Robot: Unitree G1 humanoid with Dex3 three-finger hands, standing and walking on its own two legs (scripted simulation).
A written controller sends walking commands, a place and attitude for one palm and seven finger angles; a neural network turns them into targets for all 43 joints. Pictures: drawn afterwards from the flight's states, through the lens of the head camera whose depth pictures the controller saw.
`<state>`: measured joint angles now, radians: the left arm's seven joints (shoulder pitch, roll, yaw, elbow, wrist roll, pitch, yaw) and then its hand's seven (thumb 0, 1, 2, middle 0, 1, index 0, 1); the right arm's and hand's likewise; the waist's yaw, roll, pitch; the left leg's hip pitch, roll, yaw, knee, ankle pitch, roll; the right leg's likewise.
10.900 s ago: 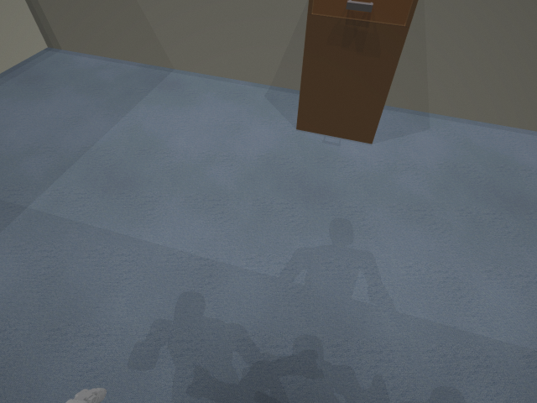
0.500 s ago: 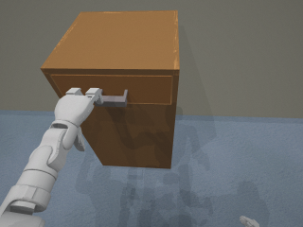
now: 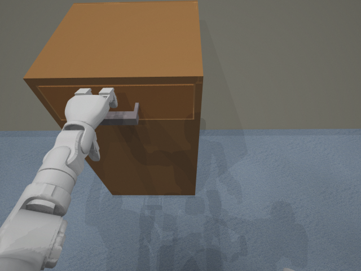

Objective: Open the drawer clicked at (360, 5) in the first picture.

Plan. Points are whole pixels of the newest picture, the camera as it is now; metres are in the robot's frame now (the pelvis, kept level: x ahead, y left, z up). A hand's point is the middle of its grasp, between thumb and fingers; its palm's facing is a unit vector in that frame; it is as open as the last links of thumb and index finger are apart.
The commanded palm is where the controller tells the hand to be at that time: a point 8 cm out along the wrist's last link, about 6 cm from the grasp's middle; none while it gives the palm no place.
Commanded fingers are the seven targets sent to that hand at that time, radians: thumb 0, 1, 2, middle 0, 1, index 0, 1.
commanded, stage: move the hooked fingers above the handle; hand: left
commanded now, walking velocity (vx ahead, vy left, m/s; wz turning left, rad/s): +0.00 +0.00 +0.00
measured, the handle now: (119, 112) +0.53 +0.20 +0.00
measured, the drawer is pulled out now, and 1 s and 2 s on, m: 0.00 0.00 0.00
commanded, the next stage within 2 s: lower the fingers behind the handle in 1.04 s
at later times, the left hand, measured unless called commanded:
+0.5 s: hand (112, 111) +0.49 +0.20 +0.05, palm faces -0.06 -0.02 -1.00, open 13.8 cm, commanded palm +0.46 +0.20 +0.11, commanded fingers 0.00 -0.50 0.30 -0.30 -1.20 -0.30 -1.20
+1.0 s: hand (110, 113) +0.48 +0.20 +0.05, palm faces -0.04 -0.02 -1.00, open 13.8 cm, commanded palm +0.46 +0.20 +0.11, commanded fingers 0.00 -0.50 0.30 -0.30 -1.20 -0.30 -1.20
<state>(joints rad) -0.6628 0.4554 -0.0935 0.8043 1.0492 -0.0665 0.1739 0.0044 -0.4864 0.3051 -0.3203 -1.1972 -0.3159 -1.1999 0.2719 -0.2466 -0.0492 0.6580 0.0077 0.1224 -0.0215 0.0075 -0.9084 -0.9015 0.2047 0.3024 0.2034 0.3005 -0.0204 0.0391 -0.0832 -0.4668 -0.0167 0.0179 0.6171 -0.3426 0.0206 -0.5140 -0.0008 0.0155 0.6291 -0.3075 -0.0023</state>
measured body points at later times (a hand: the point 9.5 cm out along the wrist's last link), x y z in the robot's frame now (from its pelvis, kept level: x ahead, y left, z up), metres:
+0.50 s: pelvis +0.00 +0.00 -0.01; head +0.08 -0.01 +0.44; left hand +0.48 +0.20 +0.10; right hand +0.01 -0.27 -0.14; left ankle -0.03 +0.11 -0.72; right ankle +0.00 -0.12 -0.72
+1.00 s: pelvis +0.01 +0.01 -0.01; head +0.08 +0.00 +0.44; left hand +0.48 +0.20 +0.10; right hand +0.05 -0.27 -0.14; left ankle -0.03 +0.11 -0.72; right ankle +0.00 -0.12 -0.72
